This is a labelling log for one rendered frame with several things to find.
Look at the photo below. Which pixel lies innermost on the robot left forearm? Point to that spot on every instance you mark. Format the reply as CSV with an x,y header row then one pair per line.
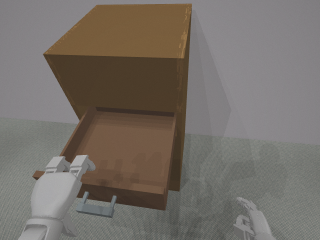
x,y
42,228

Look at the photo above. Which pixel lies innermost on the left robot hand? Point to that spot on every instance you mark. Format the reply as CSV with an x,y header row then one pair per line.
x,y
55,191

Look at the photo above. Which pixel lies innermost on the right robot hand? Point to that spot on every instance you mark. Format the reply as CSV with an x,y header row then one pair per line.
x,y
247,228

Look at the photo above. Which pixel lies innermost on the cabinet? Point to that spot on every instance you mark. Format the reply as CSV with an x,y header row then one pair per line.
x,y
128,56

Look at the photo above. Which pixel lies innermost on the handle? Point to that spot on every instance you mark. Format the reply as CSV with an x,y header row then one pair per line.
x,y
96,210

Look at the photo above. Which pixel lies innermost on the drawer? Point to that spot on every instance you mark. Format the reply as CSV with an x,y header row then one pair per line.
x,y
132,151

